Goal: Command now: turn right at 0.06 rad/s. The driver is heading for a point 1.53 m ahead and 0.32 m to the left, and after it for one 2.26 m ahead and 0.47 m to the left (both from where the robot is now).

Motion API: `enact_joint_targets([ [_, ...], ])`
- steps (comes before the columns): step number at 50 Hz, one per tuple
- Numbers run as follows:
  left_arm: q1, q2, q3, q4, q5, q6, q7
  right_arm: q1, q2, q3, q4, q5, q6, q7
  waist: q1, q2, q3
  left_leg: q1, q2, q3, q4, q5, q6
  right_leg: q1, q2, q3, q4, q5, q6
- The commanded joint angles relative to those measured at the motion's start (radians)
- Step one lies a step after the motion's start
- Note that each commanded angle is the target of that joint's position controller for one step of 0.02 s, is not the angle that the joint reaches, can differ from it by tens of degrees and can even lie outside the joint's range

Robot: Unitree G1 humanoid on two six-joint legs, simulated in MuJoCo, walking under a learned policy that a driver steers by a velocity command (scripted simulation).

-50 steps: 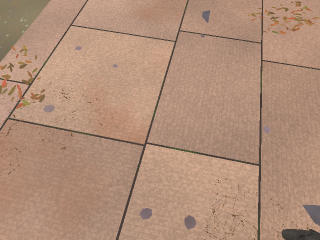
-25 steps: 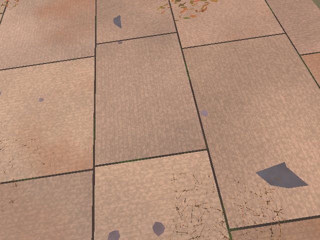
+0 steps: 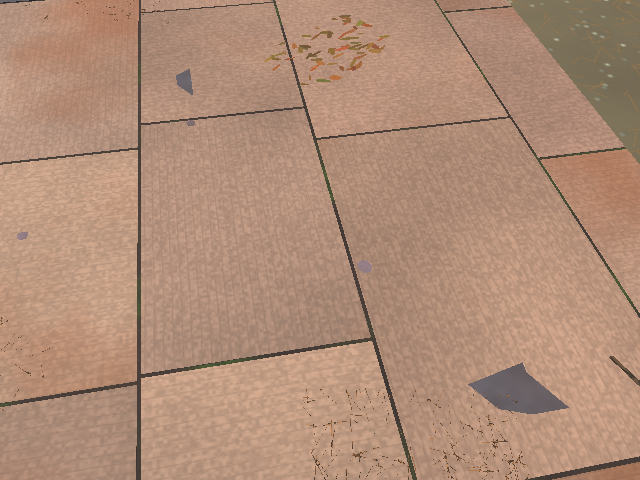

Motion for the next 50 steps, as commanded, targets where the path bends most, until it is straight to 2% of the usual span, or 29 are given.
enact_joint_targets([
  [1, -0.012, 0.1, 0.03, -0.053, -0.002, -0.015, 0.007, -0.024, -0.13, -0.025, -0.048, 0.002, -0.01, -0.006, -0.009, 0.03, -0.063, 0.041, 0.083, -0.082, -0.078, 0.218, 0.044, 0.009, -0.061, 0.049, -0.051, 0.231, -0.012],
  [7, 0.01, 0.101, 0.035, -0.018, -0.003, -0.016, 0.018, -0.032, -0.123, -0.017, -0.012, 0.004, -0.007, -0.002, -0.008, 0.007, -0.049, 0.038, 0.068, -0.074, -0.085, 0.205, 0.044, 0.03, -0.066, 0.05, -0.061, 0.249, 0.0],
  [16, 0.03, 0.102, 0.037, 0.046, -0.005, -0.016, 0.03, -0.028, -0.122, -0.009, 0.066, 0.005, -0.006, 0.0, -0.008, 0.017, -0.031, 0.033, 0.056, -0.072, -0.113, 0.181, 0.045, 0.057, -0.069, 0.042, -0.077, 0.25, 0.011],
  [29, 0.043, 0.089, 0.033, 0.16, -0.009, -0.022, 0.037, -0.004, -0.13, 0.0, 0.164, 0.007, -0.003, -0.007, -0.013, 0.021, -0.009, 0.031, 0.049, -0.08, -0.149, 0.144, 0.054, 0.059, -0.066, 0.019, -0.102, 0.222, 0.023],
  [50, 0.071, 0.072, 0.012, 0.291, -0.012, -0.031, 0.041, 0.058, -0.122, 0.009, 0.216, 0.009, 0.006, -0.016, -0.019, 0.016, 0.002, 0.037, 0.038, -0.079, -0.161, 0.153, 0.064, 0.033, -0.066, -0.005, -0.12, 0.199, 0.03],
])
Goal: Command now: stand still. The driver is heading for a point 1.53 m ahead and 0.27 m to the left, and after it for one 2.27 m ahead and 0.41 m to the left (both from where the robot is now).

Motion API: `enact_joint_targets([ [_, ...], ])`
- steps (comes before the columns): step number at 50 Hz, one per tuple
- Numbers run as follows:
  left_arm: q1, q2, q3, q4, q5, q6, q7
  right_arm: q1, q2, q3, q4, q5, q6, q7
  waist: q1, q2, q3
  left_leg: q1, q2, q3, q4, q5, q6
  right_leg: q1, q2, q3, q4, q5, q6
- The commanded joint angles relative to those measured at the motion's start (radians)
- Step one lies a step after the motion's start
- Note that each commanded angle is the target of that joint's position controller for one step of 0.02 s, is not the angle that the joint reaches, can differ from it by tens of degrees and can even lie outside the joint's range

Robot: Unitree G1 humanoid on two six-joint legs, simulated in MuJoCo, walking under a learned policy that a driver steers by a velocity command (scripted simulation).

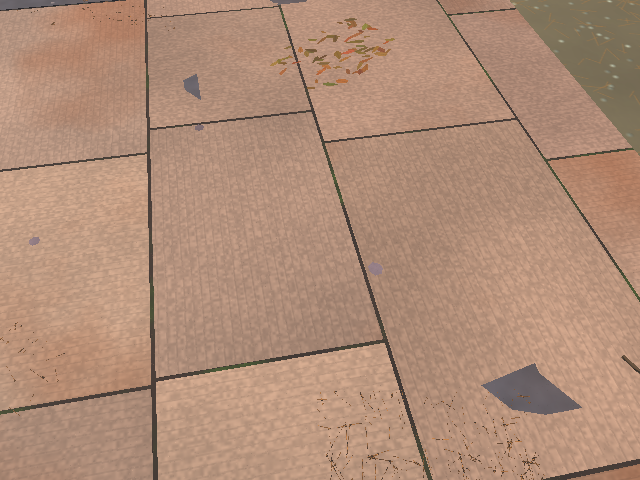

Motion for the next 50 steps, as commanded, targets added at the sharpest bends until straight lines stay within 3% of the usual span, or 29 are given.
enact_joint_targets([
  [1, 0.036, 0.103, 0.015, -0.013, 0.0, -0.008, 0.004, 0.017, -0.117, -0.02, -0.03, 0.001, -0.007, -0.004, 0.0, 0.007, -0.009, -0.005, 0.083, -0.085, -0.102, 0.119, 0.017, -0.022, -0.012, -0.008, -0.043, 0.164, -0.019],
  [25, 0.078, 0.083, 0.0, 0.042, -0.002, -0.012, 0.007, 0.087, -0.093, -0.02, -0.023, 0.003, -0.003, -0.009, 0.002, 0.005, 0.006, -0.008, 0.077, -0.081, -0.101, 0.12, 0.019, -0.044, -0.012, -0.02, -0.044, 0.145, -0.018],
  [27, 0.094, 0.06, -0.006, 0.052, -0.005, -0.009, 0.008, 0.109, -0.096, -0.023, -0.012, 0.006, 0.0, -0.014, -0.002, 0.031, -0.004, -0.011, 0.073, -0.095, -0.14, -0.167, 0.032, -0.057, 0.025, -0.064, -0.005, -0.03, -0.024],
  [28, 0.081, 0.062, -0.005, 0.042, -0.008, -0.012, 0.009, 0.119, -0.131, -0.035, -0.013, 0.014, 0.002, -0.018, -0.011, 0.072, 0.017, -0.022, 0.099, -0.145, -0.17, -0.351, 0.062, -0.11, 0.054, -0.1, 0.066, -0.147, -0.033],
  [30, 0.025, 0.063, -0.008, 0.001, -0.012, -0.035, 0.002, 0.178, -0.188, -0.056, -0.011, 0.02, -0.004, -0.021, -0.039, 0.164, 0.069, -0.028, 0.272, -0.386, -0.294, -0.602, 0.162, -0.255, 0.036, -0.129, 0.249, -0.211, -0.05],
  [31, -0.005, 0.066, -0.007, -0.017, -0.017, -0.051, -0.006, 0.187, -0.203, -0.064, -0.015, 0.017, -0.013, -0.023, -0.045, 0.17, 0.107, -0.058, 0.348, -0.487, -0.342, -0.599, 0.21, -0.301, -0.006, -0.111, 0.347, -0.199, -0.06],
  [33, -0.018, 0.078, 0.002, -0.031, -0.026, -0.077, -0.022, 0.181, -0.184, -0.066, -0.032, 0.008, -0.036, -0.02, -0.035, 0.131, 0.125, 0.001, 0.403, -0.538, -0.36, -0.482, 0.243, -0.435, -0.065, -0.07, 0.513, -0.266, -0.079],
  [36, -0.023, 0.075, 0.009, -0.038, -0.033, -0.107, -0.04, 0.133, -0.16, -0.064, -0.068, 0.032, -0.046, -0.016, -0.007, 0.09, 0.078, 0.035, 0.317, -0.348, -0.333, -0.275, 0.165, -0.374, -0.088, -0.098, 0.329, -0.197, -0.094],
  [39, 0.088, 0.051, 0.015, 0.011, -0.03, -0.112, -0.05, 0.114, -0.189, -0.07, -0.08, 0.044, -0.028, -0.012, 0.055, 0.095, 0.02, -0.145, 0.212, -0.175, -0.233, -0.216, 0.135, -0.015, 0.009, -0.217, 0.074, 0.021, -0.068],
  [40, 0.157, 0.057, 0.022, 0.042, -0.029, -0.106, -0.049, 0.123, -0.175, -0.066, -0.083, 0.043, -0.025, -0.01, 0.078, 0.076, 0.007, -0.211, 0.188, -0.16, -0.176, -0.233, 0.126, 0.093, 0.037, -0.232, 0.053, 0.042, -0.059],
  [41, 0.227, 0.069, 0.029, 0.059, -0.03, -0.1, -0.046, 0.108, -0.136, -0.053, -0.092, 0.038, -0.029, -0.006, 0.111, 0.032, 0.002, -0.283, 0.155, -0.124, -0.063, -0.204, 0.1, 0.183, 0.008, -0.178, 0.016, 0.014, -0.069],
  [42, 0.327, 0.139, 0.044, 0.062, -0.024, -0.1, -0.038, 0.085, -0.053, -0.028, -0.112, 0.02, -0.04, 0.006, 0.145, -0.173, -0.031, -0.394, 0.066, 0.001, 0.29, -0.167, 0.03, 0.27, -0.201, 0.124, -0.126, -0.139, -0.133],
  [43, 0.41, 0.256, 0.061, 0.067, -0.01, -0.11, -0.051, 0.086, -0.018, -0.024, -0.157, 0.024, -0.061, 0.006, 0.137, -0.326, -0.048, -0.602, -0.022, 0.004, 0.553, -0.312, 0.016, 0.332, -0.397, 0.555, -0.28, -0.342, -0.285],
  [44, 0.331, 0.212, 0.046, 0.057, -0.001, -0.126, -0.059, 0.067, -0.077, -0.035, -0.168, 0.047, -0.076, 0.007, 0.099, -0.194, 0.02, -0.679, 0.056, -0.081, 0.716, -0.276, 0.035, 0.249, -0.436, 0.625, -0.307, -0.501, -0.328],
  [45, 0.229, 0.153, 0.029, 0.019, -0.006, -0.137, -0.065, 0.046, -0.112, -0.042, -0.174, 0.056, -0.086, 0.014, 0.068, -0.127, 0.085, -0.722, 0.107, -0.097, 0.748, -0.157, 0.053, 0.199, -0.387, 0.507, -0.307, -0.467, -0.289],
  [47, 0.127, 0.119, 0.013, -0.022, -0.009, -0.137, -0.077, 0.053, -0.129, -0.055, -0.156, 0.03, -0.094, 0.016, 0.028, -0.091, 0.082, -0.664, 0.158, -0.075, 0.668, 0.006, 0.044, 0.153, -0.284, 0.276, -0.314, -0.191, -0.218],
  [48, 0.134, 0.094, 0.005, -0.023, -0.005, -0.131, -0.076, 0.044, -0.131, -0.061, -0.154, 0.023, -0.092, 0.02, 0.026, -0.095, 0.075, -0.62, 0.171, -0.06, 0.622, 0.058, 0.032, 0.136, -0.245, 0.185, -0.32, -0.062, -0.195],
  [50, 0.202, 0.093, 0.003, -0.007, 0.001, -0.123, -0.066, 0.024, -0.097, -0.058, -0.154, 0.018, -0.084, 0.027, 0.039, -0.094, 0.056, -0.597, 0.168, -0.018, 0.573, 0.131, 0.003, 0.144, -0.205, 0.08, -0.318, 0.149, -0.197],
])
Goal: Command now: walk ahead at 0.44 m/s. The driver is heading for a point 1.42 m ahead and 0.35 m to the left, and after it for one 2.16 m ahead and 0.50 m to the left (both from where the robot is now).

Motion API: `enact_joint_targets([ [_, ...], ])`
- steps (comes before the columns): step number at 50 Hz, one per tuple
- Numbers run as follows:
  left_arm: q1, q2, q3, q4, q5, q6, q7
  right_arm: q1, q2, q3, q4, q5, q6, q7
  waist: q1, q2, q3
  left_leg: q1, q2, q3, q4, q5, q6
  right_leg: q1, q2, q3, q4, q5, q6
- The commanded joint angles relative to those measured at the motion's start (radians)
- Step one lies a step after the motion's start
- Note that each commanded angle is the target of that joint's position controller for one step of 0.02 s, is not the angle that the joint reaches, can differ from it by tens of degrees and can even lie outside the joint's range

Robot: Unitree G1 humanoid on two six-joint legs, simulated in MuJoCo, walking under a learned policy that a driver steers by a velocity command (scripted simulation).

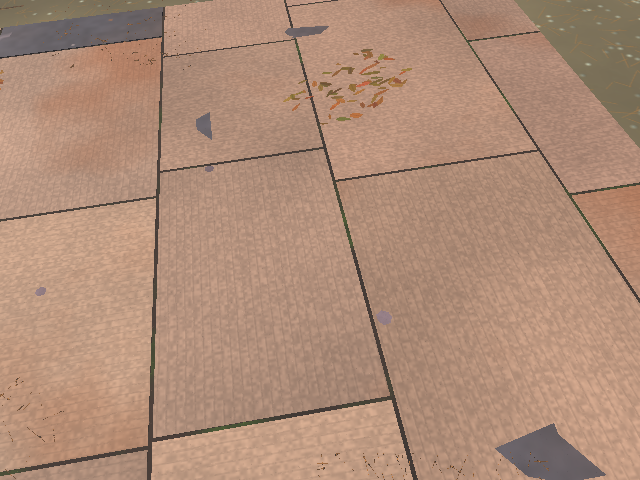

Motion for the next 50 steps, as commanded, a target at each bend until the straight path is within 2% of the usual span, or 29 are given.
enact_joint_targets([
  [1, 0.052, 0.131, 0.016, -0.032, 0.006, -0.002, 0.012, -0.067, -0.047, -0.015, -0.062, -0.011, -0.007, 0.007, 0.001, -0.13, 0.123, -0.248, 0.057, -0.008, -0.07, 0.123, -0.032, 0.09, -0.225, 0.207, -0.218, 0.23, -0.112],
  [5, 0.075, 0.158, 0.018, -0.045, 0.004, 0.009, 0.032, -0.25, -0.007, 0.002, -0.135, -0.006, -0.006, 0.012, 0.035, -0.116, 0.146, -0.187, 0.024, 0.033, -0.341, 0.251, -0.059, 0.043, -0.199, 0.125, -0.249, 0.317, -0.114],
  [10, 0.133, 0.165, 0.028, -0.029, -0.012, 0.018, 0.039, -0.377, -0.01, 0.009, -0.19, 0.003, -0.014, 0.036, 0.045, -0.121, 0.185, -0.147, -0.005, 0.037, -0.513, 0.285, -0.026, 0.136, -0.249, 0.101, -0.241, 0.361, -0.119],
  [12, 0.118, 0.178, 0.037, -0.033, -0.014, 0.027, 0.042, -0.374, -0.031, 0.003, -0.201, 0.003, -0.021, 0.046, 0.015, -0.125, 0.163, -0.111, -0.017, 0.035, -0.547, 0.238, 0.002, 0.208, -0.275, 0.09, -0.184, 0.488, -0.107],
  [13, 0.1, 0.191, 0.043, -0.041, -0.01, 0.032, 0.043, -0.337, -0.053, -0.007, -0.196, 0.002, -0.023, 0.047, -0.016, -0.141, 0.124, -0.044, -0.04, 0.047, -0.549, 0.205, 0.018, 0.235, -0.28, 0.084, -0.127, 0.648, -0.096],
  [14, 0.086, 0.206, 0.049, -0.048, -0.005, 0.039, 0.043, -0.265, -0.082, -0.022, -0.18, 0.002, -0.023, 0.044, -0.058, -0.168, 0.059, 0.065, -0.074, 0.07, -0.534, 0.169, 0.035, 0.253, -0.278, 0.077, -0.034, 0.845, -0.086],
  [15, 0.066, 0.202, 0.048, -0.056, 0.003, 0.049, 0.042, -0.106, -0.122, -0.046, -0.134, 0.005, -0.02, 0.037, -0.138, -0.174, -0.04, 0.265, -0.107, 0.093, -0.54, 0.167, 0.063, 0.224, -0.244, 0.048, 0.15, 0.971, -0.066],
  [16, 0.05, 0.188, 0.038, -0.078, 0.01, 0.051, 0.038, 0.077, -0.168, -0.065, -0.086, 0.001, -0.014, 0.027, -0.215, -0.156, -0.161, 0.575, -0.019, -0.001, -0.506, 0.173, 0.108, 0.034, -0.208, 0.037, 0.396, 0.829, -0.038],
  [17, 0.183, 0.05, 0.0, -0.093, 0.009, 0.031, 0.02, 0.224, -0.265, -0.091, -0.053, -0.027, -0.007, 0.022, -0.169, 0.092, -0.352, 1.006, 0.269, -0.486, -0.553, -0.032, 0.288, -0.394, -0.032, 0.017, 0.831, 0.315, 0.031],
  [18, 0.171, 0.054, -0.003, -0.07, -0.009, -0.001, 0.012, 0.216, -0.191, -0.066, -0.042, -0.024, -0.003, 0.023, -0.168, 0.161, -0.422, 1.022, 0.343, -0.783, -0.751, -0.123, 0.314, -0.522, 0.039, 0.166, 1.016, -0.286, 0.022],
  [19, 0.055, 0.149, 0.024, -0.114, -0.042, -0.021, 0.009, 0.113, -0.137, -0.049, -0.051, -0.014, -0.008, 0.024, -0.15, 0.128, -0.224, 0.867, 0.299, -0.643, -0.781, -0.143, 0.249, -0.621, -0.028, 0.174, 1.079, -0.255, -0.001],
  [20, -0.031, 0.174, 0.029, -0.141, -0.052, -0.03, 0.014, 0.011, -0.1, -0.037, -0.074, -0.014, -0.012, 0.023, -0.117, 0.042, -0.103, 0.68, 0.266, -0.486, -0.808, -0.062, 0.214, -0.613, -0.087, 0.14, 1.043, -0.162, -0.012],
  [21, -0.071, 0.172, 0.036, -0.149, -0.042, -0.027, 0.024, -0.053, -0.069, -0.027, -0.081, -0.022, -0.018, 0.029, -0.08, -0.025, -0.025, 0.516, 0.225, -0.371, -0.843, 0.04, 0.19, -0.568, -0.127, 0.117, 0.973, -0.091, -0.011],
  [23, -0.029, 0.127, 0.042, -0.14, -0.023, 0.002, 0.035, -0.097, -0.036, -0.017, -0.074, -0.036, -0.026, 0.038, -0.014, 0.012, 0.02, 0.342, 0.164, -0.235, -0.898, 0.184, 0.168, -0.439, -0.167, 0.116, 0.889, -0.038, -0.002],
  [25, -0.004, 0.096, 0.041, -0.14, -0.015, 0.023, 0.043, -0.073, -0.048, -0.017, -0.048, -0.037, -0.033, 0.036, 0.015, 0.014, 0.045, 0.263, 0.151, -0.136, -0.903, 0.481, 0.183, -0.399, -0.162, 0.092, 0.828, -0.043, 0.023],
  [28, -0.1, 0.101, 0.042, -0.187, 0.003, 0.028, 0.046, -0.055, -0.085, -0.02, -0.026, -0.044, -0.027, 0.012, 0.016, 0.019, 0.05, 0.253, 0.115, -0.024, -0.883, 0.709, 0.172, -0.426, -0.149, 0.061, 0.614, 0.101, 0.059],
  [31, -0.224, 0.082, 0.029, -0.215, 0.003, 0.025, 0.034, -0.005, -0.106, -0.02, -0.008, -0.037, -0.011, -0.004, -0.036, 0.021, 0.016, 0.286, 0.078, 0.029, -0.861, 0.668, 0.136, -0.347, -0.103, 0.026, 0.364, 0.303, 0.06],
  [33, -0.263, 0.1, 0.031, -0.225, -0.002, 0.029, 0.028, 0.024, -0.118, -0.02, 0.011, -0.03, 0.0, -0.008, -0.052, 0.025, 0.0, 0.345, 0.103, 0.006, -0.841, 0.615, 0.133, -0.323, -0.088, 0.04, 0.288, 0.343, 0.057],
  [36, -0.286, 0.139, 0.04, -0.24, 0.007, 0.027, 0.021, 0.015, -0.116, -0.022, 0.028, -0.015, 0.018, -0.014, -0.04, 0.028, -0.001, 0.425, 0.138, -0.039, -0.753, 0.559, 0.11, -0.306, -0.077, 0.06, 0.204, 0.279, 0.027],
  [38, -0.206, 0.18, 0.059, -0.208, 0.019, 0.021, 0.023, 0.022, -0.094, -0.016, 0.036, -0.013, 0.028, -0.018, 0.0, -0.014, -0.032, 0.433, 0.082, -0.036, -0.619, 0.477, 0.054, -0.163, -0.065, 0.053, 0.078, 0.431, -0.007],
  [39, -0.167, 0.251, 0.074, -0.205, 0.028, 0.02, 0.029, 0.09, -0.069, -0.008, 0.038, -0.036, 0.022, -0.017, -0.023, -0.104, -0.101, 0.363, 0.014, -0.003, -0.489, 0.317, 0.008, 0.002, -0.169, 0.138, 0.124, 0.841, -0.049],
  [40, -0.134, 0.24, 0.067, -0.192, 0.032, 0.033, 0.032, 0.231, 0.023, 0.018, 0.073, -0.044, 0.018, -0.012, -0.07, -0.25, -0.222, 0.197, -0.06, 0.024, -0.311, -0.09, -0.05, 0.232, -0.328, 0.298, 0.173, 1.008, -0.195],
  [41, -0.102, 0.149, 0.046, -0.181, 0.022, 0.046, 0.027, 0.191, 0.001, 0.018, 0.079, -0.029, 0.033, -0.014, -0.019, -0.264, -0.258, 0.152, -0.079, -0.007, -0.177, -0.42, -0.083, 0.213, -0.386, 0.4, 0.115, 0.881, -0.26],
  [42, -0.133, 0.13, 0.034, -0.184, 0.016, 0.048, 0.02, 0.125, -0.054, 0.005, 0.058, -0.01, 0.051, -0.017, -0.018, -0.22, -0.214, 0.112, -0.057, -0.045, -0.11, -0.494, -0.087, 0.133, -0.368, 0.412, 0.06, 0.626, -0.246],
  [43, -0.189, 0.14, 0.033, -0.193, 0.016, 0.051, 0.019, 0.077, -0.067, -0.002, 0.051, -0.006, 0.073, -0.026, -0.027, -0.172, -0.158, 0.091, -0.033, -0.054, -0.077, -0.46, -0.093, 0.053, -0.343, 0.398, 0.019, 0.424, -0.215],
  [44, -0.254, 0.154, 0.033, -0.207, 0.017, 0.052, 0.021, 0.051, -0.068, -0.008, 0.05, -0.012, 0.093, -0.036, -0.042, -0.147, -0.103, 0.097, -0.014, -0.055, -0.099, -0.408, -0.102, -0.044, -0.325, 0.368, -0.025, 0.278, -0.191],
  [46, -0.346, 0.167, 0.037, -0.222, 0.026, 0.061, 0.029, 0.051, -0.049, -0.009, 0.058, -0.02, 0.116, -0.05, -0.077, -0.173, -0.052, 0.191, 0.001, -0.041, -0.21, -0.311, -0.113, -0.199, -0.267, 0.3, -0.084, 0.099, -0.147],
  [48, -0.357, 0.156, 0.036, -0.214, 0.026, 0.07, 0.035, 0.077, -0.019, -0.004, 0.084, -0.024, 0.115, -0.052, -0.086, -0.178, -0.058, 0.298, -0.018, -0.006, -0.333, -0.188, -0.108, -0.26, -0.223, 0.226, -0.089, 0.061, -0.131],
  [50, -0.351, 0.146, 0.034, -0.198, 0.007, 0.077, 0.039, 0.101, -0.003, -0.003, 0.109, -0.032, 0.111, -0.045, -0.1, -0.164, -0.066, 0.395, -0.039, 0.029, -0.496, -0.016, -0.091, -0.283, -0.19, 0.178, -0.071, -0.049, -0.106],
])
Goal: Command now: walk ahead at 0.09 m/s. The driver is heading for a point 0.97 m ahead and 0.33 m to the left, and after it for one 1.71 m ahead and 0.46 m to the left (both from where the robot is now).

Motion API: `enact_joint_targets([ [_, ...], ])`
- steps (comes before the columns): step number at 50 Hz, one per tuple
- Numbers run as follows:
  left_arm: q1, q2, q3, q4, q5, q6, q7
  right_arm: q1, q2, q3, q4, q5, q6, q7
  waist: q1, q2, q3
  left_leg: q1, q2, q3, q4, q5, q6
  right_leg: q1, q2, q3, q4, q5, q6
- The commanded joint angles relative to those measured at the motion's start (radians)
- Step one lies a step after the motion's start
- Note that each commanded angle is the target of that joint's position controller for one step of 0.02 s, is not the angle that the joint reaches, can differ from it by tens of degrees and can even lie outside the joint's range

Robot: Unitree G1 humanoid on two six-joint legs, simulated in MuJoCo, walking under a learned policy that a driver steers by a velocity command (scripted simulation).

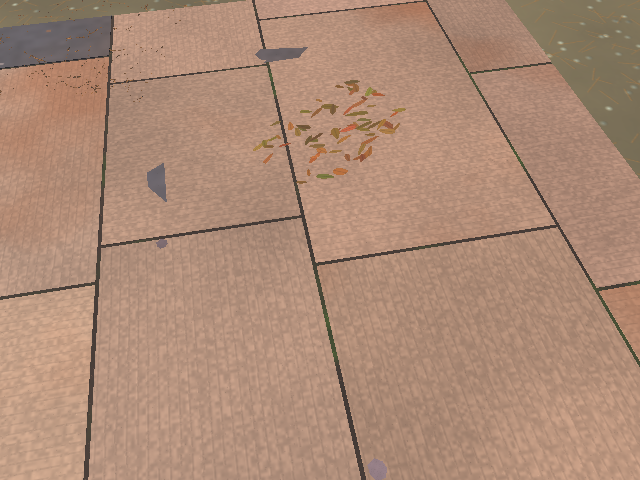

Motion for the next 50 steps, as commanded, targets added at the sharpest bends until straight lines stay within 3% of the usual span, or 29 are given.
enact_joint_targets([
  [1, -0.03, 0.126, 0.025, -0.031, -0.022, -0.002, 0.01, 0.175, -0.041, -0.01, 0.04, -0.02, 0.005, 0.004, -0.058, -0.129, -0.134, 0.217, -0.026, 0.056, -0.182, 0.185, 0.026, -0.024, -0.161, 0.17, -0.209, -0.374, -0.072],
  [2, -0.011, 0.132, 0.027, -0.02, -0.024, 0.002, 0.01, 0.165, -0.063, -0.012, 0.033, -0.027, 0.006, 0.005, -0.045, -0.116, -0.091, 0.196, -0.006, 0.037, -0.21, 0.112, 0.053, -0.052, -0.134, 0.159, -0.203, -0.498, -0.033],
  [4, -0.038, 0.138, 0.035, -0.042, -0.027, 0.006, 0.018, 0.159, -0.156, -0.033, 0.03, -0.005, -0.003, -0.001, -0.033, 0.03, 0.015, -0.021, 0.048, -0.059, -0.339, -0.32, 0.137, -0.019, -0.032, 0.046, -0.089, -0.525, 0.016],
  [6, -0.068, 0.106, 0.035, -0.052, -0.04, -0.018, 0.017, 0.147, -0.182, -0.046, 0.022, 0.002, -0.036, -0.004, -0.043, 0.219, 0.072, -0.001, 0.188, -0.288, -0.542, -0.374, 0.196, -0.066, 0.042, -0.042, 0.169, -0.299, 0.031],
  [7, -0.068, 0.116, 0.043, -0.048, -0.037, -0.031, 0.012, 0.139, -0.185, -0.053, 0.02, 0.004, -0.055, -0.006, -0.044, 0.236, 0.088, 0.056, 0.242, -0.352, -0.557, -0.301, 0.22, -0.129, 0.018, -0.013, 0.259, -0.258, 0.014],
  [9, -0.071, 0.113, 0.049, -0.049, -0.038, -0.054, -0.005, 0.188, -0.141, -0.049, 0.032, 0.012, -0.088, -0.003, -0.052, 0.178, 0.07, 0.228, 0.286, -0.378, -0.519, -0.114, 0.245, -0.284, -0.039, 0.043, 0.353, -0.319, -0.015],
  [11, -0.108, 0.083, 0.041, -0.06, -0.05, -0.073, -0.021, 0.205, -0.126, -0.049, 0.035, 0.024, -0.097, 0.003, -0.056, 0.129, 0.056, 0.31, 0.254, -0.306, -0.489, 0.014, 0.223, -0.294, -0.061, 0.035, 0.25, -0.313, -0.026],
  [13, -0.115, 0.072, 0.038, -0.059, -0.05, -0.079, -0.031, 0.189, -0.146, -0.055, 0.028, 0.025, -0.089, 0.009, -0.043, 0.13, 0.037, 0.243, 0.21, -0.222, -0.47, 0.083, 0.204, -0.129, -0.032, -0.02, 0.11, -0.255, -0.02],
  [16, 0.089, 0.122, 0.066, 0.018, -0.055, -0.063, -0.022, 0.149, -0.162, -0.059, 0.006, 0.032, -0.076, 0.016, 0.059, 0.096, -0.024, 0.005, 0.141, -0.167, -0.367, 0.185, 0.168, 0.309, 0.017, -0.044, -0.023, -0.079, -0.01],
  [17, 0.223, 0.172, 0.085, 0.045, -0.055, -0.058, -0.007, 0.099, -0.134, -0.052, -0.015, 0.03, -0.083, 0.018, 0.129, 0.03, -0.074, -0.119, 0.086, -0.109, -0.197, 0.225, 0.124, 0.493, -0.079, 0.071, -0.056, -0.11, -0.039],
  [18, 0.347, 0.292, 0.114, 0.063, -0.041, -0.053, 0.005, 0.091, -0.035, -0.029, -0.056, 0.026, -0.101, 0.019, 0.158, -0.246, -0.156, -0.347, -0.033, 0.035, 0.158, 0.088, 0.05, 0.701, -0.314, 0.392, -0.156, -0.172, -0.137],
  [19, 0.4, 0.284, 0.107, 0.083, -0.023, -0.061, -0.001, 0.075, -0.055, -0.035, -0.071, 0.032, -0.116, 0.014, 0.168, -0.282, -0.174, -0.455, -0.049, -0.039, 0.404, -0.168, 0.046, 0.664, -0.459, 0.645, -0.246, -0.236, -0.237],
  [20, 0.306, 0.205, 0.079, 0.058, -0.018, -0.071, -0.002, 0.08, -0.102, -0.051, -0.067, 0.053, -0.122, 0.019, 0.114, -0.179, -0.076, -0.514, 0.013, -0.117, 0.513, -0.119, 0.078, 0.585, -0.447, 0.568, -0.252, -0.296, -0.219],
  [21, 0.222, 0.151, 0.062, 0.034, -0.024, -0.079, -0.007, 0.081, -0.098, -0.054, -0.059, 0.06, -0.119, 0.024, 0.081, -0.154, -0.018, -0.516, 0.047, -0.116, 0.522, -0.021, 0.099, 0.511, -0.389, 0.448, -0.277, -0.308, -0.173],
  [23, 0.144, 0.118, 0.046, 0.023, -0.025, -0.086, -0.016, 0.073, -0.07, -0.059, -0.055, 0.045, -0.108, 0.021, 0.039, -0.126, 0.057, -0.488, 0.083, -0.111, 0.446, 0.113, 0.11, 0.403, -0.322, 0.252, -0.314, -0.121, -0.111],
  [24, 0.146, 0.101, 0.041, 0.03, -0.015, -0.083, -0.017, 0.083, -0.056, -0.06, -0.054, 0.041, -0.1, 0.026, 0.026, -0.129, 0.052, -0.446, 0.085, -0.097, 0.424, 0.154, 0.11, 0.37, -0.292, 0.172, -0.315, -0.026, -0.092],
  [29, 0.166, 0.158, 0.052, 0.038, 0.002, -0.078, 0.005, -0.038, -0.004, -0.045, -0.13, 0.027, -0.083, 0.052, 0.023, -0.077, 0.071, -0.435, 0.073, -0.045, 0.206, 0.334, 0.075, 0.304, -0.276, -0.004, -0.353, 0.149, -0.107],
  [35, 0.24, 0.19, 0.067, 0.055, -0.028, -0.068, 0.018, -0.219, -0.008, -0.029, -0.238, 0.022, -0.073, 0.092, 0.052, -0.06, 0.102, -0.37, 0.046, 0.056, -0.024, 0.392, 0.108, 0.39, -0.309, -0.133, -0.323, 0.251, -0.087],
  [37, 0.23, 0.213, 0.074, 0.046, -0.033, -0.058, 0.019, -0.212, -0.038, -0.041, -0.262, 0.024, -0.07, 0.103, 0.021, -0.087, 0.064, -0.288, -0.002, 0.106, -0.044, 0.315, 0.143, 0.443, -0.32, -0.168, -0.224, 0.54, -0.069],
  [39, 0.21, 0.243, 0.082, 0.03, -0.034, -0.041, 0.024, -0.075, -0.103, -0.074, -0.25, 0.028, -0.065, 0.106, -0.068, -0.126, -0.04, -0.078, -0.082, 0.157, -0.039, 0.23, 0.186, 0.452, -0.311, -0.192, 0.018, 0.841, -0.047],
  [40, 0.195, 0.246, 0.079, 0.019, -0.035, -0.037, 0.024, 0.08, -0.16, -0.107, -0.214, 0.03, -0.06, 0.098, -0.149, -0.112, -0.125, 0.158, -0.121, 0.15, -0.092, 0.265, 0.221, 0.365, -0.278, -0.205, 0.231, 0.814, -0.018],
  [41, 0.209, 0.219, 0.068, -0.003, -0.017, -0.042, 0.022, 0.218, -0.248, -0.141, -0.186, 0.032, -0.049, 0.073, -0.193, 0.011, -0.212, 0.447, 0.008, -0.084, -0.132, 0.198, 0.277, 0.11, -0.228, -0.208, 0.56, 0.461, 0.029],
  [42, 0.313, 0.054, 0.019, -0.054, -0.005, -0.075, -0.001, 0.191, -0.323, -0.14, -0.2, 0.03, -0.059, 0.07, -0.047, 0.231, -0.331, 0.716, 0.264, -0.695, -0.282, -0.025, 0.469, -0.28, -0.012, -0.061, 0.904, -0.463, 0.075],
  [43, 0.166, 0.148, 0.036, -0.086, -0.051, -0.12, -0.012, 0.229, -0.243, -0.116, -0.211, 0.019, -0.068, 0.072, -0.122, 0.114, -0.37, 0.719, 0.284, -0.817, -0.43, -0.087, 0.443, -0.376, -0.013, 0.136, 0.981, -0.467, 0.046],
  [44, 0.084, 0.182, 0.048, -0.115, -0.08, -0.138, -0.014, 0.183, -0.197, -0.103, -0.206, 0.01, -0.082, 0.072, -0.114, 0.088, -0.223, 0.617, 0.26, -0.671, -0.444, 0.001, 0.39, -0.457, -0.059, 0.129, 0.954, -0.369, 0.017],
  [45, 0.078, 0.181, 0.048, -0.11, -0.064, -0.144, -0.005, 0.099, -0.165, -0.092, -0.228, 0.015, -0.093, 0.072, -0.063, -0.009, -0.148, 0.455, 0.217, -0.544, -0.443, 0.12, 0.358, -0.407, -0.108, 0.132, 0.869, -0.276, 0.006],
  [46, 0.09, 0.188, 0.058, -0.096, -0.038, -0.138, 0.004, 0.02, -0.135, -0.082, -0.25, 0.01, -0.097, 0.073, -0.016, -0.035, -0.104, 0.304, 0.174, -0.44, -0.451, 0.222, 0.333, -0.326, -0.14, 0.131, 0.788, -0.23, 0.011],
  [47, 0.121, 0.194, 0.066, -0.094, -0.031, -0.122, 0.006, -0.017, -0.119, -0.075, -0.268, 0.0, -0.1, 0.07, 0.021, -0.017, -0.094, 0.211, 0.147, -0.386, -0.471, 0.281, 0.324, -0.249, -0.165, 0.143, 0.743, -0.203, 0.017],
  [50, 0.095, 0.167, 0.068, -0.122, -0.009, -0.086, 0.01, 0.01, -0.14, -0.077, -0.267, 0.01, -0.105, 0.054, 0.039, -0.005, -0.057, 0.086, 0.112, -0.303, -0.512, 0.367, 0.328, -0.212, -0.165, 0.117, 0.607, -0.145, 0.062],
])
